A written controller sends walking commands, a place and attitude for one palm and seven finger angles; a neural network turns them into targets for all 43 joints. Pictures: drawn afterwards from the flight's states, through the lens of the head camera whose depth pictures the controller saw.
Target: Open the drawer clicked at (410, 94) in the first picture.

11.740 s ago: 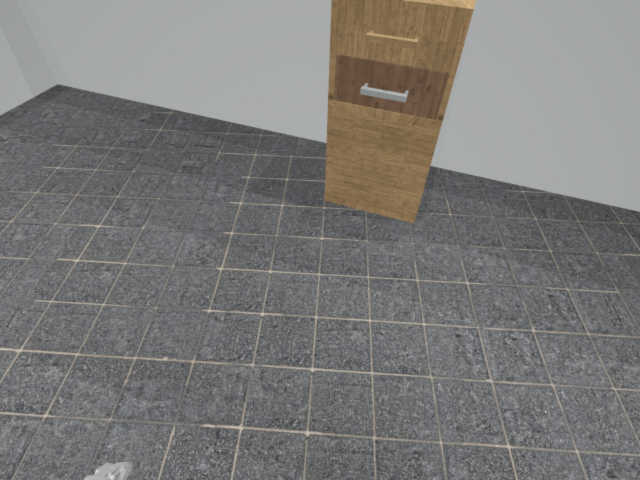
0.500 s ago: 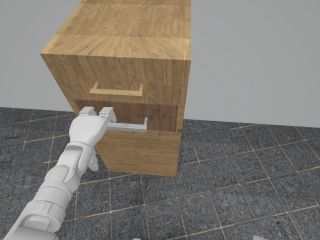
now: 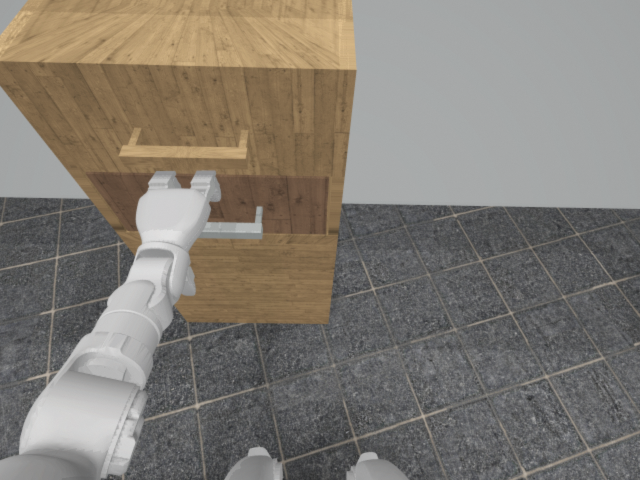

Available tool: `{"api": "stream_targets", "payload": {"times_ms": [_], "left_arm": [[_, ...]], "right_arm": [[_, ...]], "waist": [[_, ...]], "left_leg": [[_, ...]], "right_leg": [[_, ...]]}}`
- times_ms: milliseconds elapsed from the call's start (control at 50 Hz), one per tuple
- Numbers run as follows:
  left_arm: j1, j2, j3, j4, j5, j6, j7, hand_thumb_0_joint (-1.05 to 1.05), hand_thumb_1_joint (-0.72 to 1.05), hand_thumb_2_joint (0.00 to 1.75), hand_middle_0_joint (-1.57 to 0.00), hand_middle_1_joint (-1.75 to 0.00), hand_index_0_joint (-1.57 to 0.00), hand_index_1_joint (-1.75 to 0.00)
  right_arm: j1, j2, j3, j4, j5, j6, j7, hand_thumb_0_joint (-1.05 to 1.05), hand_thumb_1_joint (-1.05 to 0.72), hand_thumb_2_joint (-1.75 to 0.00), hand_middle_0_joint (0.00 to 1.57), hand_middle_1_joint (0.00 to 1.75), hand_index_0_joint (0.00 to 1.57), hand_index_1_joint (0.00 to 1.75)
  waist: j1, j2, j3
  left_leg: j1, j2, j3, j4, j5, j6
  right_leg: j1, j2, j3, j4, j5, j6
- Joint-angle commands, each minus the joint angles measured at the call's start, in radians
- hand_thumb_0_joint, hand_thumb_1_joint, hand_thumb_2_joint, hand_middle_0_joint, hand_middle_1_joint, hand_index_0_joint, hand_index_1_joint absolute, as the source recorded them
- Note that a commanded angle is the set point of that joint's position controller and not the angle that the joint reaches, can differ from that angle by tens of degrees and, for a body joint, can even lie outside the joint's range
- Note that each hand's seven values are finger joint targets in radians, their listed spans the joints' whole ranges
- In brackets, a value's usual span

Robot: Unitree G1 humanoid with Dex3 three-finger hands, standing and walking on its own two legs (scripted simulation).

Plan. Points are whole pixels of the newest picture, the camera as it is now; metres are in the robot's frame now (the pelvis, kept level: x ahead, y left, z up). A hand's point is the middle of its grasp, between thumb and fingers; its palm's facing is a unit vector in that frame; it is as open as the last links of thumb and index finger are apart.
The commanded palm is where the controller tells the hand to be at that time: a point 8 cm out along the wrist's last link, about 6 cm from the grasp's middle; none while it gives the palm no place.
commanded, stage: move the hooked fingers above the handle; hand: left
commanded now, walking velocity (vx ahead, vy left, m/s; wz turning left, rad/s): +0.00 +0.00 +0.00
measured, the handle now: (216, 220) +0.54 +0.16 -0.10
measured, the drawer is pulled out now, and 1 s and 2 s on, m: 0.00 0.00 0.00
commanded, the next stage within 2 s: none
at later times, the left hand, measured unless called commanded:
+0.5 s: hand (207, 229) +0.49 +0.16 -0.05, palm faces +0.02 -0.01 -1.00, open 13.7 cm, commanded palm +0.46 +0.17 +0.01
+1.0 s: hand (214, 228) +0.49 +0.15 -0.06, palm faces +0.04 -0.03 -1.00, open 13.7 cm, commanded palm +0.46 +0.17 +0.01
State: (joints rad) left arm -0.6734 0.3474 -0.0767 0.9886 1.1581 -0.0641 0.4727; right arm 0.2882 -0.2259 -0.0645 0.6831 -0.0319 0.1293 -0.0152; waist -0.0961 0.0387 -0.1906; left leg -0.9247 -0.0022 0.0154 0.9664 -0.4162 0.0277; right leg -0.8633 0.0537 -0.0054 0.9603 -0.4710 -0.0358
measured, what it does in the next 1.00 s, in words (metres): stands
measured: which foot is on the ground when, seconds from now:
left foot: down 0.00-1.00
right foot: down 0.00-1.00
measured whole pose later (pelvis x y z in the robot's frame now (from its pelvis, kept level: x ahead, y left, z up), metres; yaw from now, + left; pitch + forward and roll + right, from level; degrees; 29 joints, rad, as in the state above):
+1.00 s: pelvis -0.02 +0.01 -0.04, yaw -1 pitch +28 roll -2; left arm -0.87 0.36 -0.05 1.11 1.18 0.04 0.55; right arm 0.30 -0.24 -0.04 0.67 -0.05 0.12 -0.01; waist -0.18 0.06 -0.19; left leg -1.20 0.01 0.02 1.17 -0.46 0.04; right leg -1.13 0.06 -0.01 1.14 -0.51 -0.02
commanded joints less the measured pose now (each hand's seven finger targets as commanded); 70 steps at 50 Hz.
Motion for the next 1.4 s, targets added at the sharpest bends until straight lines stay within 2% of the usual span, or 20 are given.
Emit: {"api": "stream_targets", "payload": {"times_ms": [0,140,260,320,360,420,500,560,640,740,880,940,980,1060,1100,1140,1180,1220,1300,1380], "left_arm": [[-0.399,0.207,0.062,-0.066,0.000,0.081,0.085,0.00,-0.50,0.30,-0.30,-1.20,-0.30,-1.20],[-0.554,0.123,-0.028,-0.123,-0.055,0.059,-0.005,0.00,-0.50,0.30,-0.30,-1.20,-0.30,-1.20],[-0.575,0.195,0.038,-0.082,0.008,-0.006,0.042,0.00,-0.50,0.30,-0.30,-1.20,-0.30,-1.20],[-0.556,0.259,0.103,-0.029,0.020,0.044,0.111,0.00,-0.50,0.30,-0.30,-1.20,-0.30,-1.20],[-0.527,0.332,0.165,-0.013,0.018,0.100,0.139,0.00,-0.50,0.30,-0.30,-1.20,-0.30,-1.20],[-0.514,0.271,0.112,-0.005,0.007,0.173,0.137,0.00,-0.50,0.30,-0.30,-1.20,-0.30,-1.20],[-0.561,0.315,0.110,-0.026,-0.026,0.210,0.081,0.00,-0.50,0.30,-0.30,-1.20,-0.30,-1.20],[-0.607,0.220,0.025,-0.105,-0.051,0.149,0.020,0.00,-0.50,0.30,-0.30,-1.20,-0.30,-1.20],[-0.637,0.023,-0.137,-0.100,-0.068,0.052,-0.043,0.00,-0.50,0.30,-0.30,-1.20,-0.30,-1.20],[-0.636,0.109,-0.058,-0.001,-0.035,0.021,-0.013,0.00,-0.50,0.30,-0.30,-1.20,-0.30,-1.20],[-0.635,0.309,0.116,-0.005,0.019,0.124,0.133,0.00,-0.50,0.30,-0.30,-1.20,-0.30,-1.20],[-0.622,0.329,0.132,-0.059,0.003,0.170,0.126,0.00,-0.50,0.30,-0.30,-1.20,-0.30,-1.20],[-0.584,0.373,0.153,-0.063,-0.009,0.196,0.107,0.00,-0.50,0.30,-0.30,-1.20,-0.30,-1.20],[-0.637,0.320,0.078,-0.055,-0.051,0.201,0.038,0.00,-0.50,0.30,-0.30,-1.20,-0.30,-1.20],[-0.639,0.232,0.003,-0.088,-0.067,0.157,-0.012,0.00,-0.50,0.30,-0.30,-1.20,-0.30,-1.20],[-0.655,0.056,-0.133,-0.112,-0.095,0.098,-0.068,0.00,-0.50,0.30,-0.30,-1.20,-0.30,-1.20],[-0.603,0.020,-0.157,-0.070,-0.100,0.047,-0.107,0.00,-0.50,0.30,-0.30,-1.20,-0.30,-1.20],[-0.554,0.063,-0.116,-0.030,-0.094,0.008,-0.122,0.00,-0.50,0.30,-0.30,-1.20,-0.30,-1.20],[-0.548,0.168,-0.008,-0.034,-0.035,-0.042,-0.052,0.00,-0.50,0.30,-0.30,-1.20,-0.30,-1.20],[-0.542,0.324,0.149,-0.072,0.015,0.003,0.103,0.00,-0.50,0.30,-0.30,-1.20,-0.30,-1.20]], "right_arm": [[0.109,-0.148,-0.056,-0.055,-0.006,-0.014,0.007,0.00,-0.90,-0.90,0.20,0.30,0.20,0.30],[0.159,-0.157,-0.068,-0.030,-0.013,-0.029,-0.001,0.00,-0.90,-0.90,0.20,0.30,0.20,0.30],[0.183,-0.159,-0.058,-0.002,-0.027,-0.036,-0.004,0.00,-0.90,-0.90,0.20,0.30,0.20,0.30],[0.175,-0.164,-0.048,-0.012,-0.032,-0.028,0.007,0.00,-0.90,-0.90,0.20,0.30,0.20,0.30],[0.166,-0.173,-0.044,-0.025,-0.034,-0.016,0.014,0.00,-0.90,-0.90,0.20,0.30,0.20,0.30],[0.162,-0.167,-0.045,-0.041,-0.025,-0.008,0.022,0.00,-0.90,-0.90,0.20,0.30,0.20,0.30],[0.169,-0.178,-0.041,-0.047,-0.006,-0.002,0.006,0.00,-0.90,-0.90,0.20,0.30,0.20,0.30],[0.172,-0.170,-0.050,-0.046,-0.001,-0.022,-0.010,0.00,-0.90,-0.90,0.20,0.30,0.20,0.30],[0.181,-0.152,-0.055,-0.017,-0.005,-0.051,-0.020,0.00,-0.90,-0.90,0.20,0.30,0.20,0.30],[0.188,-0.161,-0.044,-0.003,-0.013,-0.053,-0.013,0.00,-0.90,-0.90,0.20,0.30,0.20,0.30],[0.161,-0.172,-0.028,-0.056,-0.027,-0.028,0.002,0.00,-0.90,-0.90,0.20,0.30,0.20,0.30],[0.155,-0.173,-0.033,-0.068,-0.023,-0.018,0.006,0.00,-0.90,-0.90,0.20,0.30,0.20,0.30],[0.167,-0.179,-0.033,-0.063,-0.012,-0.006,0.001,0.00,-0.90,-0.90,0.20,0.30,0.20,0.30],[0.170,-0.179,-0.030,-0.045,0.006,-0.016,-0.022,0.00,-0.90,-0.90,0.20,0.30,0.20,0.30],[0.182,-0.172,-0.036,-0.038,0.007,-0.029,-0.030,0.00,-0.90,-0.90,0.20,0.30,0.20,0.30],[0.189,-0.156,-0.044,-0.024,0.004,-0.047,-0.030,0.00,-0.90,-0.90,0.20,0.30,0.20,0.30],[0.197,-0.156,-0.046,-0.002,0.000,-0.056,-0.031,0.00,-0.90,-0.90,0.20,0.30,0.20,0.30],[0.202,-0.157,-0.042,0.003,-0.003,-0.053,-0.031,0.00,-0.90,-0.90,0.20,0.30,0.20,0.30],[0.195,-0.157,-0.036,-0.007,-0.013,-0.040,-0.016,0.00,-0.90,-0.90,0.20,0.30,0.20,0.30],[0.167,-0.163,-0.031,-0.042,-0.031,-0.022,-0.005,0.00,-0.90,-0.90,0.20,0.30,0.20,0.30]], "waist": [[-0.014,-0.004,-0.402],[-0.076,0.010,-0.503],[-0.071,0.075,-0.449],[-0.044,0.084,-0.446],[-0.018,0.089,-0.516],[-0.025,0.083,-0.552],[-0.051,-0.019,-0.552],[-0.077,0.018,-0.551],[-0.137,0.027,-0.384],[-0.116,0.074,-0.293],[-0.047,0.123,-0.523],[-0.039,0.108,-0.657],[-0.029,0.064,-0.667],[-0.085,-0.010,-0.541],[-0.101,0.002,-0.520],[-0.139,0.022,-0.460],[-0.146,0.012,-0.359],[-0.132,-0.004,-0.301],[-0.078,0.095,-0.329],[-0.020,0.119,-0.472]], "left_leg": [[0.277,-0.019,-0.001,-0.025,0.357,0.019],[0.347,-0.009,-0.025,0.018,0.391,0.026],[0.280,0.003,-0.051,0.071,0.378,0.018],[0.215,0.000,-0.043,0.081,0.360,0.016],[0.217,-0.002,-0.032,0.082,0.400,0.014],[0.247,-0.002,-0.017,0.067,0.415,0.012],[0.225,-0.005,-0.014,0.032,0.345,0.026],[0.298,0.000,-0.023,0.018,0.309,0.028],[0.339,0.012,-0.054,0.015,0.235,0.027],[0.240,0.008,-0.075,0.033,0.169,0.018],[0.206,0.002,-0.047,0.091,0.310,0.014],[0.274,0.005,-0.040,0.096,0.408,0.013],[0.269,0.000,-0.028,0.076,0.403,0.017],[0.222,-0.002,-0.019,0.034,0.280,0.033],[0.272,0.001,-0.027,0.020,0.273,0.032],[0.331,0.008,-0.041,0.015,0.268,0.031],[0.311,0.012,-0.050,0.021,0.233,0.030],[0.256,0.010,-0.052,0.028,0.211,0.031],[0.222,0.008,-0.060,0.062,0.264,0.018],[0.182,0.002,-0.050,0.101,0.350,0.013]], "right_leg": [[0.113,0.009,0.007,-0.097,0.403,-0.007],[0.068,0.010,0.010,-0.076,0.424,-0.001],[-0.094,0.015,-0.013,-0.006,0.328,-0.013],[-0.089,0.017,-0.018,0.018,0.309,-0.017],[-0.034,0.017,-0.016,0.031,0.357,-0.015],[0.029,0.019,-0.018,0.007,0.406,-0.007],[0.120,0.013,-0.004,-0.041,0.408,0.009],[0.080,0.012,0.000,-0.071,0.354,0.008],[-0.092,0.011,-0.017,-0.090,0.216,0.001],[-0.207,0.007,-0.031,-0.035,0.143,-0.018],[-0.107,0.014,-0.026,0.038,0.246,-0.015],[-0.001,0.016,-0.024,0.039,0.365,-0.006],[0.078,0.015,-0.017,0.010,0.408,0.002],[0.103,0.008,0.005,-0.066,0.354,0.018],[0.075,0.010,0.001,-0.083,0.330,0.013],[-0.004,0.010,-0.007,-0.098,0.288,0.008],[-0.073,0.010,-0.010,-0.100,0.238,0.006],[-0.095,0.009,-0.011,-0.089,0.217,0.000],[-0.170,0.012,-0.024,-0.014,0.216,-0.022],[-0.115,0.015,-0.020,0.050,0.278,-0.023]]}}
